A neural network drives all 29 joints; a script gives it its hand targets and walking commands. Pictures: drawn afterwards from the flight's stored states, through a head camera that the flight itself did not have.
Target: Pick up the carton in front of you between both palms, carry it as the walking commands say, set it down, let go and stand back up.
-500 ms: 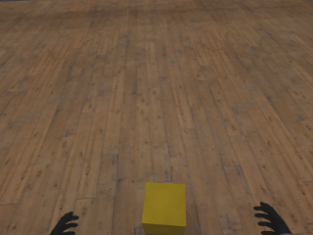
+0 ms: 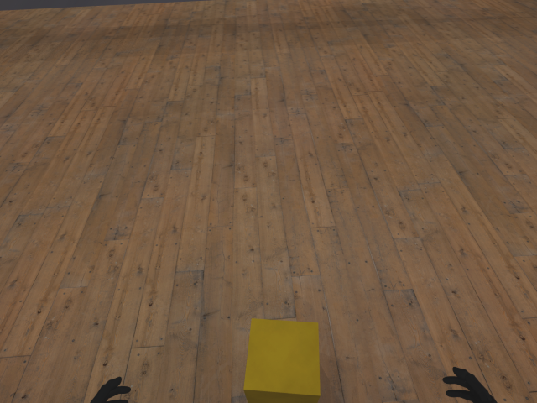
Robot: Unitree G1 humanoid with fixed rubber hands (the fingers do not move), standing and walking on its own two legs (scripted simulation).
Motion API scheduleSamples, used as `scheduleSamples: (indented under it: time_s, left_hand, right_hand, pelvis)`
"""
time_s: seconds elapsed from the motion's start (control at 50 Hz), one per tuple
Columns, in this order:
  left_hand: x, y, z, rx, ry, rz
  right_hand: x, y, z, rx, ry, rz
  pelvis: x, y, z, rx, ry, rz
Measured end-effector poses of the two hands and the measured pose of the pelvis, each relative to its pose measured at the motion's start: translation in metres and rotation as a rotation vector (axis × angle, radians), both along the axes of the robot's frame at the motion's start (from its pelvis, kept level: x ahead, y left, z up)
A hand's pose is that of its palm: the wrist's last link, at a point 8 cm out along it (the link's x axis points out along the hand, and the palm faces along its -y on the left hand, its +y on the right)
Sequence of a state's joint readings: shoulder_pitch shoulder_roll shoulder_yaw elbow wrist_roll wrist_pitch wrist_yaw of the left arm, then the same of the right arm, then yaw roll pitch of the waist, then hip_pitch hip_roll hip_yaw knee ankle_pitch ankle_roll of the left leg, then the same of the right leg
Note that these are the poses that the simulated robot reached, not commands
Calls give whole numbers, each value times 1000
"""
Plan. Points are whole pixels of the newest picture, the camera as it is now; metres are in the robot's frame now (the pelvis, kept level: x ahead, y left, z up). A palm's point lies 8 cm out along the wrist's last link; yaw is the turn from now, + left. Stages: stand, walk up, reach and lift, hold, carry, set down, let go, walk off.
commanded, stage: stand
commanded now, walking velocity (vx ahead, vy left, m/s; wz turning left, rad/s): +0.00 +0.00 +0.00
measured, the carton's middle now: (282, 366) +0.35 +0.00 -0.65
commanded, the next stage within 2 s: none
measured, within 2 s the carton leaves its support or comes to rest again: neither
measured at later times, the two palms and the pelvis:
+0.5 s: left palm out of the picture +0.08 +0.30 -0.10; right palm out of the picture +0.08 -0.30 -0.10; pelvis -0.02 +0.00 +0.01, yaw +0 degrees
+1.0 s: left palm out of the picture +0.07 +0.31 -0.10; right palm out of the picture +0.07 -0.31 -0.10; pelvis -0.02 +0.00 +0.01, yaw +0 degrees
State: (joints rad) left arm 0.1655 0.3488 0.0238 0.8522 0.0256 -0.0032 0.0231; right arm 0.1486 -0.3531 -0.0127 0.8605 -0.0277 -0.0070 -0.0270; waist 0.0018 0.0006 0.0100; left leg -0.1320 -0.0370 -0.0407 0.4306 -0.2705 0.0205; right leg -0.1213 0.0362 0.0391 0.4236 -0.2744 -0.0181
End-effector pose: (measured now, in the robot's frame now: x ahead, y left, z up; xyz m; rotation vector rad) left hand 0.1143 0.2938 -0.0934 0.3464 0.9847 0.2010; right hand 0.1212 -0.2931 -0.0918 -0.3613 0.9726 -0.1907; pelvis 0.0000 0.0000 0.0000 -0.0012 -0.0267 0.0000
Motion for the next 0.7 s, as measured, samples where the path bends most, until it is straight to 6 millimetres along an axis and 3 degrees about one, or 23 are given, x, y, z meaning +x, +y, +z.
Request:
scheduleSamples:
  time_s: [0.7]
  left_hand:
    - [-42, 13, -4, 11, 105, 30]
  right_hand:
    - [-44, -13, -5, -12, 109, -31]
  pelvis:
    - [-19, 0, 6, 0, -15, 1]
